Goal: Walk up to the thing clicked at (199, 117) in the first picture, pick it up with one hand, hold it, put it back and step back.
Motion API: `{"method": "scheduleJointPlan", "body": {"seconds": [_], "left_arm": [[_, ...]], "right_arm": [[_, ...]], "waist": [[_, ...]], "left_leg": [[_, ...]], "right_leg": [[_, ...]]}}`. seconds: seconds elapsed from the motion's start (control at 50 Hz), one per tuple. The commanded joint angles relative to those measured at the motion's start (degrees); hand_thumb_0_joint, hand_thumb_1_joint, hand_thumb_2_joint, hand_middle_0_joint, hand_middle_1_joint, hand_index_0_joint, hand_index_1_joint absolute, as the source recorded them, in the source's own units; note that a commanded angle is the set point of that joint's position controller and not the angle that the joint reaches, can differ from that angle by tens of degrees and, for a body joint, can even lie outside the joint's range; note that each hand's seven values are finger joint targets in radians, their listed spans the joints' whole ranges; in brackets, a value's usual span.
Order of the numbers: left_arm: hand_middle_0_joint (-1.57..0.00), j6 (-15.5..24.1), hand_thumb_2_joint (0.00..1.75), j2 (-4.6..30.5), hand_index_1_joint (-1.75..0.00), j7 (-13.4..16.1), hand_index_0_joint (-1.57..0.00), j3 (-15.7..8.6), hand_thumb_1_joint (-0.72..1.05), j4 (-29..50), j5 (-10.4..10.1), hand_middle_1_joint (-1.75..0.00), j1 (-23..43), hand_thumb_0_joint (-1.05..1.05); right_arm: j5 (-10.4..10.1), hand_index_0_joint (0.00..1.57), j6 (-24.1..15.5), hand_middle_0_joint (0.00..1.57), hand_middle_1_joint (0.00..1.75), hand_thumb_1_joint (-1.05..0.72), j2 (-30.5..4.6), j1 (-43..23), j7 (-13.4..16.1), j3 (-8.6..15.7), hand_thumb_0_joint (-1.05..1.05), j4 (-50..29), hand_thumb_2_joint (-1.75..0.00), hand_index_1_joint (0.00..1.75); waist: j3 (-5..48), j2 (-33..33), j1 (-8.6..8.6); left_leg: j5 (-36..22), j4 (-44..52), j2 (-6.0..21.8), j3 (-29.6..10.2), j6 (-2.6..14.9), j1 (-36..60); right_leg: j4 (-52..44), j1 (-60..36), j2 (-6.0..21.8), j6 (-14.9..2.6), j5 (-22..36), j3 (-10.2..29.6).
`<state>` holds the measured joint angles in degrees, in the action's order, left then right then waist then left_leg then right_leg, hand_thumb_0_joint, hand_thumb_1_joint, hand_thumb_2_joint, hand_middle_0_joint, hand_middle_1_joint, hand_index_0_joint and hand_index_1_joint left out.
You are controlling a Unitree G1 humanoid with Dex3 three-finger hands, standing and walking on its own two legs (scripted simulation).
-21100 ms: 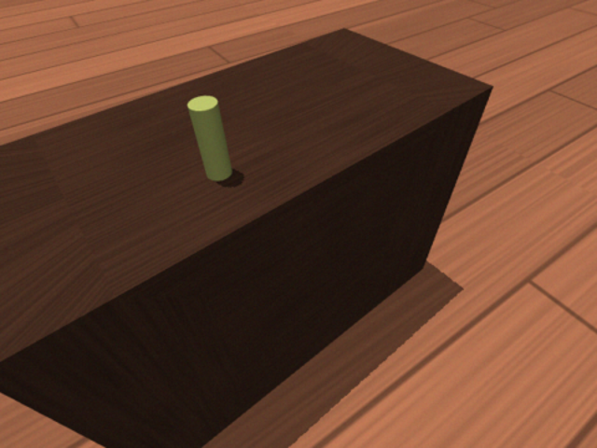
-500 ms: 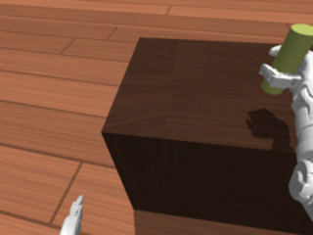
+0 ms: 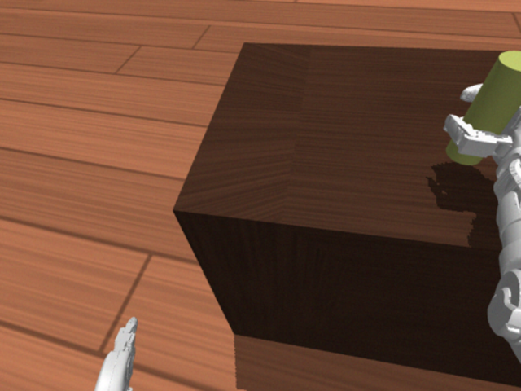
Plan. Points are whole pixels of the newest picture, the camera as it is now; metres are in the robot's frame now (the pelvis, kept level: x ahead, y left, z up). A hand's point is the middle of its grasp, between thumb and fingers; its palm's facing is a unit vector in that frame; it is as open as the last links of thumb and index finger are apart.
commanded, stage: lower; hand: right
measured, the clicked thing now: (489, 113) +0.49 -0.24 +0.17
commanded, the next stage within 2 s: loosen in 0.98 s
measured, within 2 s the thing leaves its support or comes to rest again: rests again in 0.78 s
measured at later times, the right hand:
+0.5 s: hand (463, 137) +0.50 -0.23 +0.12, palm faces +0.21 +0.98 +0.02, open 6.9 cm
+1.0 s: hand (457, 146) +0.50 -0.23 +0.10, palm faces +0.21 +0.98 +0.02, open 6.9 cm
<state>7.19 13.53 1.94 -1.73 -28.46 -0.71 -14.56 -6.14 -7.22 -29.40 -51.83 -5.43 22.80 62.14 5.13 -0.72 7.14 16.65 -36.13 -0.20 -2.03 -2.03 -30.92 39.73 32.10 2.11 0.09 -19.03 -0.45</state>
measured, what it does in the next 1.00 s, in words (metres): stands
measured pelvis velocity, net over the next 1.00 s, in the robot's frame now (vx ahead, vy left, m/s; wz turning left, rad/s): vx -0.01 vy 0.00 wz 0.00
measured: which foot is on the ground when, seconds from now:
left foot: down 0.00-1.00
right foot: down 0.00-1.00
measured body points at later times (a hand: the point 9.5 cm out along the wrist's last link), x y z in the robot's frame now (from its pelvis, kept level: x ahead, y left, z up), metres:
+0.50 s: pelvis +0.00 +0.00 -0.01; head +0.07 -0.02 +0.43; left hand +0.14 +0.26 -0.07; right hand +0.48 -0.28 +0.13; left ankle +0.01 +0.15 -0.72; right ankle +0.00 -0.12 -0.72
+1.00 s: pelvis -0.01 +0.00 -0.02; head +0.08 -0.02 +0.42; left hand +0.14 +0.27 -0.07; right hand +0.48 -0.28 +0.10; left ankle +0.01 +0.15 -0.72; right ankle +0.00 -0.12 -0.72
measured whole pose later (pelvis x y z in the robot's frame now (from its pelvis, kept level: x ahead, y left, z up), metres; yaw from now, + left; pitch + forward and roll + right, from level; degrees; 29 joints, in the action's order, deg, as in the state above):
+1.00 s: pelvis -0.01 +0.00 -0.02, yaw +0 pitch +17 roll +2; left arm 5.4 13.5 1.3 -1.0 -18.4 0.3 -17.0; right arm -4.9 -13.2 -31.4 -52.4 -6.4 25.4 65.7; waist 6.7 -0.7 9.7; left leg 20.6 -46.4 -0.5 -1.3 -1.9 -42.4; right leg 50.0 43.8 2.3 0.2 -22.8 0.5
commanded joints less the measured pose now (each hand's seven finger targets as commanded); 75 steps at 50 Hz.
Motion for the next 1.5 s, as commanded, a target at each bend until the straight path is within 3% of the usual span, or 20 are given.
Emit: {"method": "scheduleJointPlan", "body": {"seconds": [0.0,0.06,0.18,0.28,0.52,0.56,0.62,0.68,0.72,0.76,0.84,0.88,0.94,1.02,1.06,1.1,1.16,1.3,1.44,1.48], "left_arm": [[-0.05,3.21,0.05,4.57,-0.05,0.27,-0.05,-0.29,-0.55,7.5,0.02,-0.05,2.45,0.0],[-0.05,3.29,0.06,10.33,-0.05,0.96,-0.05,-4.29,-0.55,11.44,0.16,-0.05,1.77,0.0],[-0.05,2.95,0.05,8.05,-0.05,0.5,-0.05,-3.42,-0.55,10.71,0.3,-0.05,1.41,0.0],[-0.05,2.46,0.05,8.45,-0.05,0.11,-0.04,-3.46,-0.55,10.87,0.54,-0.05,-1.83,0.0],[-0.05,1.73,0.05,7.1,-0.05,-0.28,-0.05,-2.53,-0.55,12.83,0.71,-0.05,-1.4,0.0],[-0.05,2.47,0.05,10.04,-0.05,0.4,-0.05,-4.52,-0.54,18.37,0.92,-0.04,3.35,0.0],[-0.05,1.58,0.05,5.96,-0.05,-0.34,-0.05,-1.53,-0.55,12.61,0.92,-0.05,-3.24,0.0],[-0.05,2.0,0.05,11.52,-0.05,0.71,-0.05,-5.7,-0.54,17.91,1.29,-0.05,0.01,0.0],[-0.05,1.28,0.05,6.78,-0.05,-0.29,-0.05,-2.08,-0.54,13.03,1.22,-0.05,-4.52,0.0],[-0.05,2.11,0.05,9.66,-0.05,0.31,-0.04,-3.59,-0.55,21.01,1.1,-0.04,3.31,0.0],[-0.05,0.92,0.05,7.65,-0.05,-0.17,-0.05,-3.28,-0.55,14.37,0.99,-0.05,-5.13,0.0],[-0.05,1.98,0.05,11.23,-0.05,0.51,-0.05,-4.75,-0.55,24.73,1.36,-0.05,4.26,0.0],[-0.05,0.77,0.05,7.52,-0.05,-0.09,-0.05,-3.11,-0.55,16.01,0.93,-0.05,-6.57,0.0],[-0.05,1.14,0.05,9.25,-0.05,0.32,-0.05,-4.08,-0.55,19.66,1.2,-0.05,-2.2,0.0],[-0.05,0.71,0.05,6.83,-0.05,-0.35,-0.05,-1.83,-0.55,17.95,0.93,-0.05,-4.22,0.0],[-0.06,1.19,0.02,10.28,-0.04,0.21,-0.07,-4.78,-0.5,23.03,1.16,-0.05,0.57,0.0],[-0.06,0.62,0.02,7.94,-0.05,-0.19,-0.07,-3.45,-0.51,19.21,0.99,-0.06,-3.61,0.0],[-0.06,0.48,0.05,7.66,-0.05,-0.49,-0.06,-3.14,-0.54,20.29,0.73,-0.05,-2.86,0.0],[-0.05,0.61,0.05,10.85,-0.05,-0.01,-0.05,-5.43,-0.54,23.89,1.18,-0.05,-1.11,0.0],[-0.05,-0.14,0.04,7.67,-0.05,-0.55,-0.05,-3.38,-0.53,18.64,1.2,-0.05,-6.45,0.0]], "right_arm": [[-0.22,1.35,-5.52,1.34,1.4,-0.47,-13.2,-29.85,0.12,-0.39,0.0,-13.56,-1.28,1.4],[-0.45,1.37,-5.42,1.36,1.42,-0.51,-16.38,-27.38,0.15,2.04,0.0,-11.66,-1.3,1.42],[-0.38,1.37,-6.83,1.35,1.41,-0.51,-15.32,-28.92,-0.03,1.36,0.0,-14.12,-1.29,1.41],[-0.25,1.39,-6.8,1.38,1.43,-0.53,-14.2,-26.67,-0.29,1.62,0.0,-11.19,-1.3,1.43],[0.58,1.41,-8.17,1.39,1.45,-0.55,-15.54,-27.52,-0.69,2.38,0.0,-8.3,-1.33,1.45],[0.84,1.39,-9.1,1.37,1.43,-0.52,-18.59,-31.76,-0.24,3.54,0.0,-12.44,-1.32,1.43],[0.67,1.37,-8.5,1.36,1.41,-0.52,-13.22,-26.77,-0.9,1.06,0.0,-6.47,-1.3,1.41],[1.2,1.38,-9.8,1.37,1.43,-0.53,-21.64,-33.04,-0.4,4.58,0.0,-13.73,-1.31,1.43],[0.69,1.38,-8.7,1.36,1.42,-0.52,-12.96,-25.68,-1.34,1.28,0.0,-5.38,-1.3,1.42],[0.78,1.34,-10.32,1.33,1.38,-0.5,-20.17,-32.61,-0.93,5.13,0.0,-13.27,-1.27,1.38],[0.83,1.34,-9.03,1.32,1.37,-0.52,-15.33,-25.59,-1.3,2.78,0.0,-5.95,-1.26,1.37],[1.12,1.33,-10.58,1.32,1.36,-0.53,-20.37,-33.55,-0.61,4.97,0.0,-14.95,-1.26,1.36],[0.6,1.33,-9.12,1.33,1.36,-0.53,-14.2,-24.32,-1.48,2.66,0.0,-6.76,-1.24,1.36],[1.12,1.34,-9.24,1.33,1.35,-0.52,-15.72,-26.6,-0.63,3.0,0.0,-8.41,-1.23,1.35],[0.74,1.31,-8.93,1.31,1.31,-0.48,-14.68,-23.66,-0.87,3.66,0.0,-5.39,-1.19,1.31],[1.51,1.27,-10.06,1.27,1.17,-0.32,-19.69,-28.94,-0.46,5.27,0.0,-11.96,-1.03,1.17],[0.77,1.18,-9.16,1.19,0.94,-0.18,-14.48,-25.94,-1.53,3.36,0.0,-8.24,-0.79,0.94],[0.8,0.93,-8.89,0.95,0.6,0.23,-15.52,-27.26,-1.55,3.47,0.0,-10.6,-0.31,0.6],[1.33,0.65,-9.35,0.66,0.41,0.35,-19.55,-28.6,-0.89,6.03,0.0,-11.42,-0.2,0.41],[1.4,0.59,-8.82,0.59,0.39,0.36,-15.38,-25.8,-1.5,3.5,0.0,-8.47,-0.21,0.39]], "waist": [[24.2,-5.61,-0.6],[26.35,-4.22,0.7],[25.49,-5.04,0.34],[25.36,-6.24,0.98],[23.42,-5.67,1.68],[29.59,-5.62,1.97],[22.45,-5.92,2.01],[31.5,-8.66,2.21],[22.85,-6.53,2.01],[31.53,-7.55,1.98],[23.68,-6.2,2.5],[33.86,-6.99,2.35],[25.16,-6.67,2.69],[26.99,-6.41,2.23],[23.08,-5.49,2.08],[30.35,-6.06,2.13],[27.04,-5.64,2.83],[28.05,-6.47,2.36],[30.37,-6.22,2.73],[25.99,-7.15,2.23]], "left_leg": [[-16.64,1.63,-1.23,2.49,1.69,7.51],[-18.04,1.0,-1.79,3.2,1.72,5.17],[-17.32,-0.24,-1.35,2.68,1.72,6.2],[-19.19,-1.35,-1.92,3.35,2.06,2.11],[-15.14,-2.78,-1.44,2.53,1.92,0.73],[-15.32,-3.51,-1.49,2.74,1.82,1.95],[-12.63,-3.72,-1.75,2.91,2.06,-1.96],[-14.75,-4.91,-1.83,3.17,2.13,-1.47],[-13.34,-5.17,-2.04,3.5,2.29,-3.63],[-14.57,-5.88,-1.84,3.23,2.26,-1.86],[-12.65,-5.77,-1.78,2.97,2.17,-3.26],[-13.05,-6.36,-1.87,3.21,2.12,-0.83],[-13.22,-6.39,-2.01,3.53,2.18,-4.35],[-13.48,-6.44,-1.73,3.38,2.15,-2.3],[-13.1,-6.52,-1.82,3.16,2.15,-3.65],[-15.2,-7.45,-1.71,3.16,2.14,-0.92],[-16.13,-7.46,-1.58,2.99,2.04,-1.55],[-15.92,-7.65,-1.62,3.08,2.11,-2.61],[-15.66,-8.01,-1.84,3.51,2.31,-2.81],[-14.26,-7.77,-1.79,3.41,2.38,-4.12]], "right_leg": [[-2.4,-14.06,-0.9,-0.68,17.05,-0.31],[-1.39,-17.85,-0.42,-0.37,21.71,0.5],[-0.77,-13.36,-0.83,-0.6,17.68,0.05],[1.05,-16.23,-0.19,-0.03,26.22,0.89],[2.11,-9.01,-1.04,-0.82,15.71,0.42],[2.87,-11.59,-0.74,-0.78,16.21,0.78],[2.62,-8.09,-0.89,-0.72,13.62,0.85],[4.22,-14.14,-0.31,-0.33,18.8,1.41],[3.86,-8.94,-0.49,-0.25,17.72,1.52],[4.77,-11.23,-0.12,-0.19,19.1,1.83],[4.67,-5.98,-0.86,-0.86,13.39,1.18],[5.11,-10.52,-0.39,-0.54,14.72,1.63],[5.56,-7.96,-0.63,-0.57,16.17,1.47],[5.66,-7.61,-0.79,-0.73,14.69,1.03],[5.58,-4.52,-0.9,-0.8,14.34,1.2],[6.22,-7.38,-0.69,-0.79,16.34,1.31],[6.69,-5.43,-0.95,-0.88,16.32,0.97],[6.86,-6.99,-0.84,-0.91,17.41,1.2],[6.92,-8.8,-0.46,-0.5,19.18,1.49],[6.73,-7.18,-0.75,-0.67,17.22,1.2]]}}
